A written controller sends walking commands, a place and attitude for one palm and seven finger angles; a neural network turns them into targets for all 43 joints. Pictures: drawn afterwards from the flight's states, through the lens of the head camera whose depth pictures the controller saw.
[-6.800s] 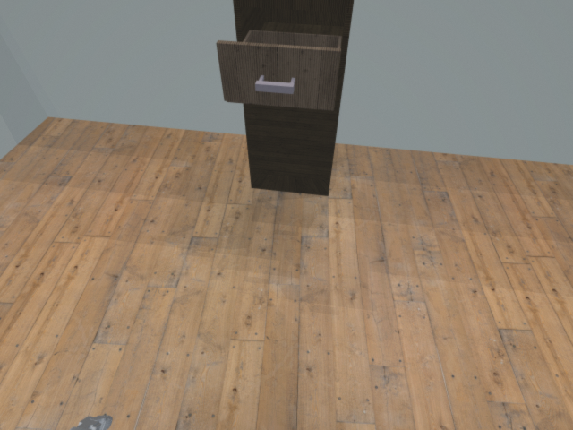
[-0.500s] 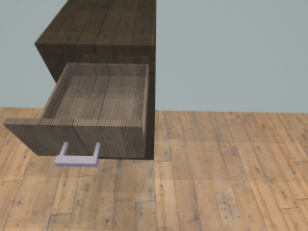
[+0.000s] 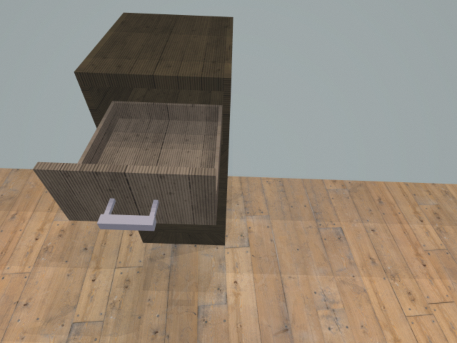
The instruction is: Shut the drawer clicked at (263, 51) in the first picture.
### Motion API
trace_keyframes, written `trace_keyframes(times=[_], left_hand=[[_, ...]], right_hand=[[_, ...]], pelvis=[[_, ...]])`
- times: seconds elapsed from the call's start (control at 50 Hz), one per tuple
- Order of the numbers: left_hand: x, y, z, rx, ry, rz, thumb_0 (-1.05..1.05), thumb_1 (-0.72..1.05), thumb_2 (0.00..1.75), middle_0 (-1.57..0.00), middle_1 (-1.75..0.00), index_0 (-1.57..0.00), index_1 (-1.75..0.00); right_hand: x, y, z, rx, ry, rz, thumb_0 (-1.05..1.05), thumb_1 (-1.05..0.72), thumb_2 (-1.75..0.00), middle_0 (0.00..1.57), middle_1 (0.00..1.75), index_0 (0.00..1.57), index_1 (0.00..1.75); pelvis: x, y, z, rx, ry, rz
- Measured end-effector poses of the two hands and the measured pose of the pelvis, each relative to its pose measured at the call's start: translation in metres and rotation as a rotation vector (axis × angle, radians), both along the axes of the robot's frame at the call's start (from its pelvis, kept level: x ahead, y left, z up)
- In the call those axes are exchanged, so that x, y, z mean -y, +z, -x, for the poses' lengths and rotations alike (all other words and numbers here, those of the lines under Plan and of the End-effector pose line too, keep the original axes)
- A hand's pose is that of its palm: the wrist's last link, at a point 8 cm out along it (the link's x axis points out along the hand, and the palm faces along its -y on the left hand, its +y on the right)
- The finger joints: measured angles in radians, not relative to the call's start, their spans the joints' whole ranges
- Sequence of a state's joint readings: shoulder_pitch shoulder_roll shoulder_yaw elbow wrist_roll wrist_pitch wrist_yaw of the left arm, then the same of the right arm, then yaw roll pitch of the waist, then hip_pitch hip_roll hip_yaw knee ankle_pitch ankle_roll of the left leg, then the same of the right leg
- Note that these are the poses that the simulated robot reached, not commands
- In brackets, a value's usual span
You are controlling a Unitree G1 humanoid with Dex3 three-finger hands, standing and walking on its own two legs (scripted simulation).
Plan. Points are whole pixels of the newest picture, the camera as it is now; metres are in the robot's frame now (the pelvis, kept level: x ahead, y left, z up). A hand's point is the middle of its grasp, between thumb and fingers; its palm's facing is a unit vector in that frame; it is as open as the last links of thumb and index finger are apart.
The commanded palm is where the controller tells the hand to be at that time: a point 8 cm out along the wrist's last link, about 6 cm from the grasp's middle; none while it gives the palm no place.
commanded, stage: come to a stop and stand still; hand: left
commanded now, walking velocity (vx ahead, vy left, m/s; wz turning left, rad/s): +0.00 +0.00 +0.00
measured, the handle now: (130, 213) +0.37 +0.23 -0.01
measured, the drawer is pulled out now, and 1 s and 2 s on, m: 0.30 0.30 0.30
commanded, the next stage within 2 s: look again from close up in 0.20 s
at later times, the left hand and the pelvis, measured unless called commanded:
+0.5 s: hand out of the picture -0.04 +0.17 -0.18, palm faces +0.01 -0.99 -0.16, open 7.3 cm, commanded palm none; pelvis -0.01 +0.01 +0.00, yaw +0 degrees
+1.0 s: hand out of the picture +0.00 +0.17 -0.17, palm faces -0.01 -0.98 -0.18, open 7.3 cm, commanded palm none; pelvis +0.01 +0.01 +0.00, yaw -1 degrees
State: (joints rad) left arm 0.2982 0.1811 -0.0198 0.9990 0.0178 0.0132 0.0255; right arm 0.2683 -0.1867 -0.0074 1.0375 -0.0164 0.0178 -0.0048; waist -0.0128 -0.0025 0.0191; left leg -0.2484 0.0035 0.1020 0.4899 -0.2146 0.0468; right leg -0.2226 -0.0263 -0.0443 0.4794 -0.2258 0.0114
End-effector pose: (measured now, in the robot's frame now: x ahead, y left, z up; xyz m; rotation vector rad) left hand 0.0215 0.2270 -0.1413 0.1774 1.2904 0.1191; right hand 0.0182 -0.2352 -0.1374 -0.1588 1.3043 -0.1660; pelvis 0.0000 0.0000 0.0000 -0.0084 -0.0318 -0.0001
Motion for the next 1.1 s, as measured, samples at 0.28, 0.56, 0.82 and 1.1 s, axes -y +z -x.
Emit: trace_keyframes(times=[0.28, 0.56, 0.82, 1.1], left_hand=[[0.002, -0.003, 0.072, -0.185, 0.055, 0.015, 0.0, 0.91, 0.89, -0.19, -0.29, -0.2, -0.3], [0.013, -0.005, 0.055, -0.138, 0.049, 0.045, 0.0, 0.91, 0.89, -0.19, -0.29, -0.2, -0.3], [0.009, -0.002, 0.032, -0.113, 0.03, 0.027, 0.0, 0.91, 0.89, -0.19, -0.29, -0.2, -0.3], [0.011, -0.003, 0.017, -0.127, 0.034, 0.026, 0.0, 0.91, 0.89, -0.19, -0.29, -0.2, -0.3]], right_hand=[[-0.023, -0.005, 0.053, -0.146, -0.047, -0.036, 0.01, -0.91, -0.9, 0.2, 0.3, 0.2, 0.29], [-0.032, -0.008, 0.03, -0.087, -0.043, -0.047, 0.01, -0.91, -0.9, 0.2, 0.3, 0.2, 0.29], [-0.025, -0.006, 0.022, -0.084, -0.049, -0.041, 0.0, -0.91, -0.9, 0.2, 0.3, 0.2, 0.29], [-0.023, -0.008, 0.017, -0.123, -0.055, -0.048, 0.0, -0.91, -0.9, 0.2, 0.3, 0.2, 0.29]], pelvis=[[-0.008, 0.001, 0.007, -0.005, 0.0, 0.001], [-0.012, 0.002, 0.005, -0.007, -0.007, -0.003], [-0.009, 0.003, -0.004, -0.013, -0.014, -0.007], [-0.004, 0.002, -0.023, -0.018, -0.018, -0.008]])
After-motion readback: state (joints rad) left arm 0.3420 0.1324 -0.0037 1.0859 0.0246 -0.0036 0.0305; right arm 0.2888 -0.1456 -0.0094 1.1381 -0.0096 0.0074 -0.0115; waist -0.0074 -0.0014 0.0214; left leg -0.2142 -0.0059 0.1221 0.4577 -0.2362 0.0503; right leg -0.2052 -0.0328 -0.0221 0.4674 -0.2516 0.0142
